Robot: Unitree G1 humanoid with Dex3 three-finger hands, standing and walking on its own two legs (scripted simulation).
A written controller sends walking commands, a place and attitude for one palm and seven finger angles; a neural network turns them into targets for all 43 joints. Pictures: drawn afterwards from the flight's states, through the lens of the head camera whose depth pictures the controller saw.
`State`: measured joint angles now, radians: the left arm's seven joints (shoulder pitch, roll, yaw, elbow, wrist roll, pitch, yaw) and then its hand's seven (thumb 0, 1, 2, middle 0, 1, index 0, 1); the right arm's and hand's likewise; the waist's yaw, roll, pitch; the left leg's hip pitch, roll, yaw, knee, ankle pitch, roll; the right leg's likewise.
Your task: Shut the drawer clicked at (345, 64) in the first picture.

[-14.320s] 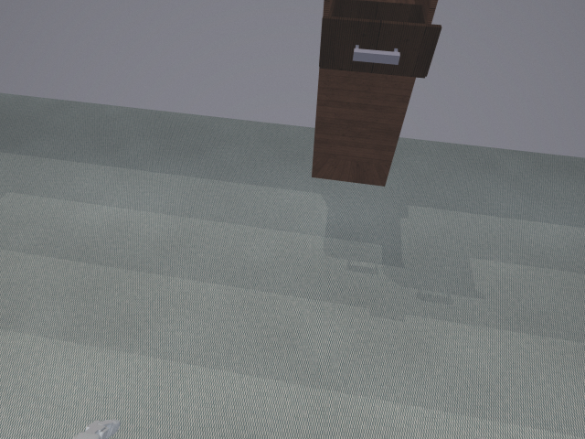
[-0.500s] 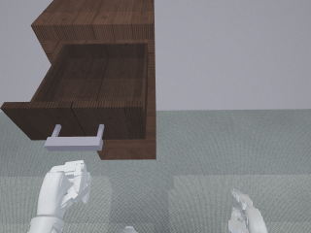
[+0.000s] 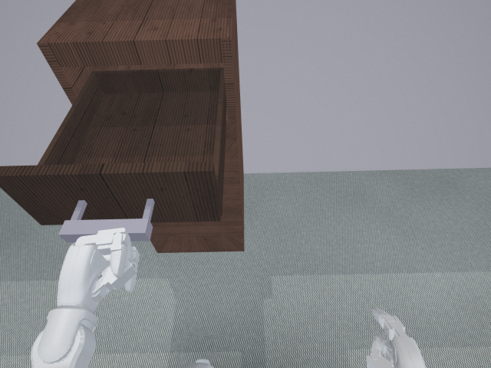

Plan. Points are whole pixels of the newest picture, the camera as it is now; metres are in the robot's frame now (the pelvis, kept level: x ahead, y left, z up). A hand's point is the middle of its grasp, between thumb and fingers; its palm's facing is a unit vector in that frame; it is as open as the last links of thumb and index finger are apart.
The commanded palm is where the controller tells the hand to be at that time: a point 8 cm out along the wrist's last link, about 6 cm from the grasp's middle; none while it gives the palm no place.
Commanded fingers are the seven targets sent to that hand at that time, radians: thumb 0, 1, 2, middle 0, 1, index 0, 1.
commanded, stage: push the drawer shut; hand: left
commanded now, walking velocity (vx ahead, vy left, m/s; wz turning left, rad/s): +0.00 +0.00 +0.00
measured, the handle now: (111, 218) +0.33 +0.23 +0.08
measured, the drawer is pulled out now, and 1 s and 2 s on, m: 0.30 0.18 0.05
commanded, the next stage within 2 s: none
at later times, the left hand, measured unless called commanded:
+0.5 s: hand (132, 238) +0.30 +0.19 +0.07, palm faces +0.01 -1.00 -0.05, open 2.9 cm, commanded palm +0.29 +0.24 +0.08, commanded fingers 0.00 0.90 0.90 -1.40 -1.60 -1.40 -1.60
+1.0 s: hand (143, 201) +0.37 +0.18 +0.07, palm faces +0.02 -1.00 -0.04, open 2.9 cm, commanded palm +0.35 +0.24 +0.08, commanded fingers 0.00 0.90 0.90 -1.40 -1.60 -1.40 -1.60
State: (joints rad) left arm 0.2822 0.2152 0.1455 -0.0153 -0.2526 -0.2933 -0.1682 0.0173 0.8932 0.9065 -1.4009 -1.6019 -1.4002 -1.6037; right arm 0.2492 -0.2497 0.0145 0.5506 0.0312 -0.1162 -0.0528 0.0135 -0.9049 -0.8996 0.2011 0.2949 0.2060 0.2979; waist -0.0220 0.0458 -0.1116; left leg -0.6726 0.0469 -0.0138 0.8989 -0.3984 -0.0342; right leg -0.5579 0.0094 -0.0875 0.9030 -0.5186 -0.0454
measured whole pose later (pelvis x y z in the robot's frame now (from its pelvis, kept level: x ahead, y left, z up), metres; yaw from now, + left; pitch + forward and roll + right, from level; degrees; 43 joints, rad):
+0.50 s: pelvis -0.02 +0.01 +0.00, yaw +0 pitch +9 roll -1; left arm -0.06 0.24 0.14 0.29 -0.22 -0.28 -0.15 -0.04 0.78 0.91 -1.40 -1.60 -1.40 -1.60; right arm 0.22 -0.24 0.03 0.61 0.03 -0.10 -0.06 0.01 -0.90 -0.90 0.20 0.29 0.21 0.30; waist -0.02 0.04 -0.08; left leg -0.68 0.04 -0.01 0.88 -0.35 -0.02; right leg -0.56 0.00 -0.09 0.88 -0.47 -0.03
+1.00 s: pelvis -0.02 +0.02 +0.00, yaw -1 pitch +11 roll -1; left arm -0.36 0.26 0.18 0.60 -0.18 -0.32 -0.11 -0.04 0.80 0.91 -1.40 -1.60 -1.40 -1.60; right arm 0.29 -0.25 0.02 0.64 0.03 -0.04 -0.04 0.01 -0.91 -0.90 0.20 0.29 0.21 0.30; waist -0.05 0.03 -0.08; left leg -0.72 0.04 0.00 0.88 -0.35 0.00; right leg -0.60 0.01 -0.07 0.87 -0.46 -0.02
